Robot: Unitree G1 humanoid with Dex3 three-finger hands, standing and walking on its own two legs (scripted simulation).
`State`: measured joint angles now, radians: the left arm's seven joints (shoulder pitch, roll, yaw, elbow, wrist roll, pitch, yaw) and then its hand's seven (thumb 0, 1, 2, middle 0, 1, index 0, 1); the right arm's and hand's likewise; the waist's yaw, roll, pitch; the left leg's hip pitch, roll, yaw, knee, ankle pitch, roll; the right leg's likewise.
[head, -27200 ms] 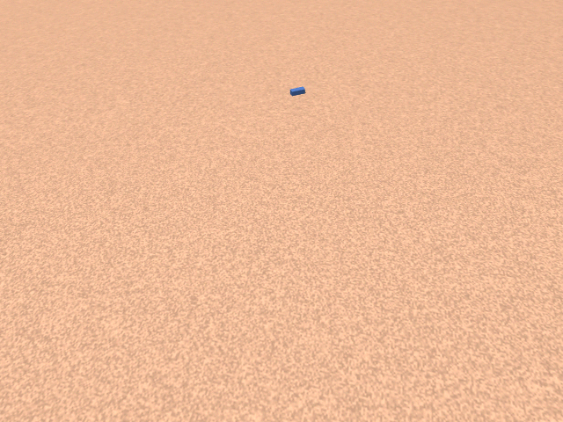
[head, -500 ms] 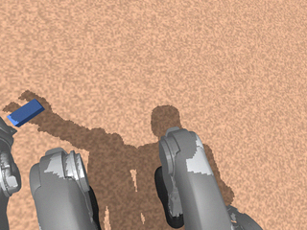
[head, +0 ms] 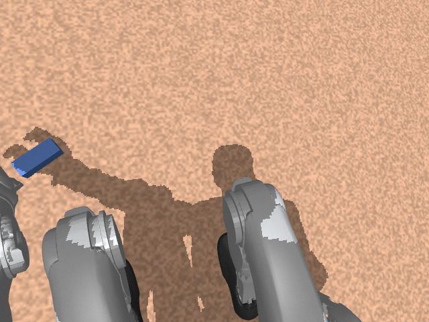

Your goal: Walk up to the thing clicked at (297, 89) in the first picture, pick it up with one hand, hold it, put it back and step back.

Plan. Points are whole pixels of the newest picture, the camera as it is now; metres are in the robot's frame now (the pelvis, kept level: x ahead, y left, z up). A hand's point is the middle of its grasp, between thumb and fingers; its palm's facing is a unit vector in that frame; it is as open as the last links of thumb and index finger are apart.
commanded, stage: approach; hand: left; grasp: from above
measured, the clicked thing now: (38, 157) +0.45 +0.33 -0.30
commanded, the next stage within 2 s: rest palm in 0.56 s
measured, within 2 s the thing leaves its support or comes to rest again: neither
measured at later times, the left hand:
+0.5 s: hand (23, 127) +0.48 +0.30 -0.16, palm faces -0.29 -0.28 -0.92, open 14.0 cm
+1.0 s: hand (23, 154) +0.44 +0.32 -0.22, palm faces -0.31 -0.30 -0.90, open 14.3 cm
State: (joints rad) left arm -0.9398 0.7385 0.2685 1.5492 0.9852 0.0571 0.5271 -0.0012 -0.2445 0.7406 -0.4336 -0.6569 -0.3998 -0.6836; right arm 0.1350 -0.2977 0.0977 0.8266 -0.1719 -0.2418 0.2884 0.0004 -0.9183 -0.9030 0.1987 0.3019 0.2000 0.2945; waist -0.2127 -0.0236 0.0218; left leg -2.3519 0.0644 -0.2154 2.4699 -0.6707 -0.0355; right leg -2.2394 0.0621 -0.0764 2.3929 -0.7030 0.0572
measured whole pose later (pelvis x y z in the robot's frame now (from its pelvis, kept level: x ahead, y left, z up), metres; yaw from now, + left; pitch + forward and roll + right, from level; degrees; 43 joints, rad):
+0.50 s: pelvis +0.00 +0.00 +0.00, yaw -1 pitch +32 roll -9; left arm -1.12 0.77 0.25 1.66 0.99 0.16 0.53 0.00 -0.52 0.95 -0.22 -0.86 -0.18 -0.90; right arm 0.18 -0.32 0.15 0.80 -0.18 -0.24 0.30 0.00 -0.92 -0.90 0.20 0.30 0.20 0.29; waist -0.32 0.00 0.03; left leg -2.36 0.08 -0.23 2.46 -0.67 -0.04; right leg -2.25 0.07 -0.09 2.37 -0.69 0.06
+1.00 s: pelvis +0.00 +0.00 +0.00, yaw -2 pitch +28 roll -11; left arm -1.12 0.87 0.24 1.81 1.02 0.04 0.67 0.00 -0.56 0.99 -0.16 -0.87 -0.12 -0.91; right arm 0.09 -0.33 0.20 0.78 -0.23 -0.32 0.30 0.00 -0.91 -0.90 0.20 0.30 0.20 0.29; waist -0.32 -0.10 0.12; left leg -2.34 0.06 -0.26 2.50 -0.68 -0.04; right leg -2.21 0.08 -0.11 2.39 -0.70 0.06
